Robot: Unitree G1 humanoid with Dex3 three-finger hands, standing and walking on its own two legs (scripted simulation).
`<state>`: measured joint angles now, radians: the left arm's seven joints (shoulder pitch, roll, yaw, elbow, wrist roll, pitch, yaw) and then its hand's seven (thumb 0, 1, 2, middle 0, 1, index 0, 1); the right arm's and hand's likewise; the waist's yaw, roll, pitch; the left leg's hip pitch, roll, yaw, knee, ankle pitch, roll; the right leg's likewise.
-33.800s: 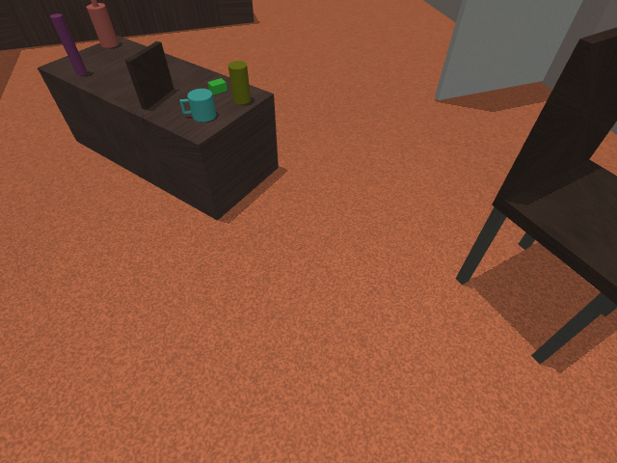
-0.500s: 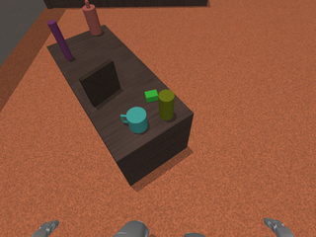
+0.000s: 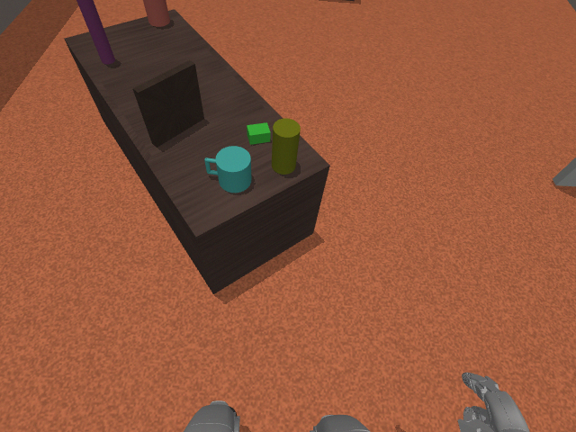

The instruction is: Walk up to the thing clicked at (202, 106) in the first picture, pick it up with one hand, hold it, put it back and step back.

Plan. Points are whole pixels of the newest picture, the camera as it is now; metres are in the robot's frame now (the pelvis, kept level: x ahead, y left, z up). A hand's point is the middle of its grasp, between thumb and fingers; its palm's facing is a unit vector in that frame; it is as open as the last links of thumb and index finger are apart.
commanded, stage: step back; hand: left
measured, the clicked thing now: (228, 168) +0.77 +0.17 -0.30
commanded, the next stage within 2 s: none
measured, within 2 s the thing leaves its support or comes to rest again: neither
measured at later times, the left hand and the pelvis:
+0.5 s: hand out of the picture -0.04 +0.25 -0.14, palm faces +0.08 -0.91 -0.41, open 7.4 cm; pelvis -0.16 -0.03 -0.01, yaw +5 degrees
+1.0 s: hand out of the picture -0.28 +0.20 -0.12, palm faces +0.04 -0.88 -0.48, open 7.4 cm; pelvis -0.32 -0.08 +0.01, yaw +3 degrees
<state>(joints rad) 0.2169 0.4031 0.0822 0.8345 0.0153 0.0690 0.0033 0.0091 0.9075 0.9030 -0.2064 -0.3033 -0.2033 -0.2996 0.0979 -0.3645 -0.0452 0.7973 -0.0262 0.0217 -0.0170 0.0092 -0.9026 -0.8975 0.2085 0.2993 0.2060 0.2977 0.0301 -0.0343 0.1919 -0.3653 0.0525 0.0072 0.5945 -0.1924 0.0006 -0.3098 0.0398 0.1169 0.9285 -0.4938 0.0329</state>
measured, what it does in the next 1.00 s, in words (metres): walks backwards: right foot, then left foot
